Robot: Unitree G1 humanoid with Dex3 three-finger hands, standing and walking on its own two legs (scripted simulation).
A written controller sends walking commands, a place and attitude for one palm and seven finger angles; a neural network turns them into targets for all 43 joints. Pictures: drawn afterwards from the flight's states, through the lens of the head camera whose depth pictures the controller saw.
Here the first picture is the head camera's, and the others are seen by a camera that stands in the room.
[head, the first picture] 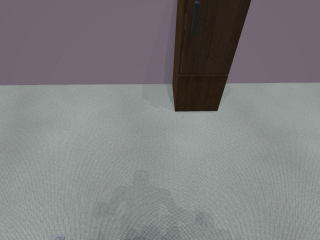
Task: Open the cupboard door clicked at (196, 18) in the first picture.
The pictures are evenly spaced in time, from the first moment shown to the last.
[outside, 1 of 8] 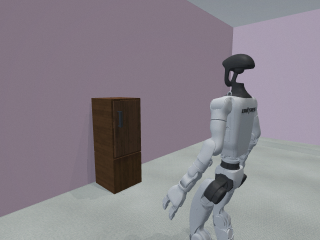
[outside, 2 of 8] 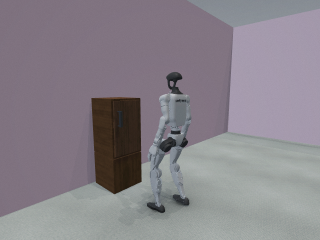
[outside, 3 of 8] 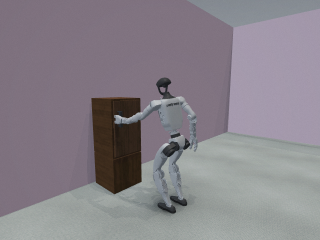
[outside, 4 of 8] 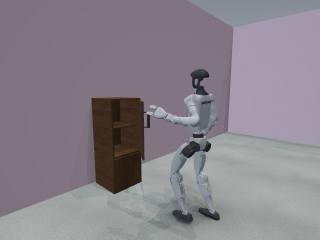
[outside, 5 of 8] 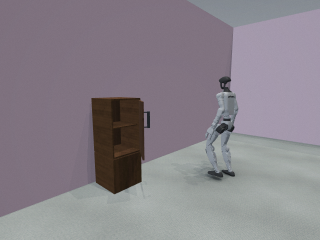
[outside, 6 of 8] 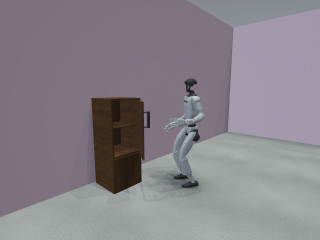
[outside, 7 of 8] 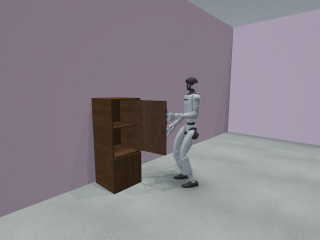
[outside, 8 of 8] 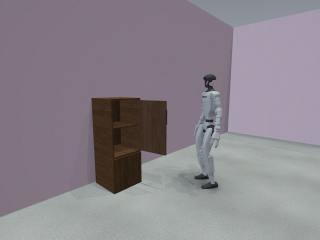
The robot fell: no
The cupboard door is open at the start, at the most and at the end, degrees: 0 101 100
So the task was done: yes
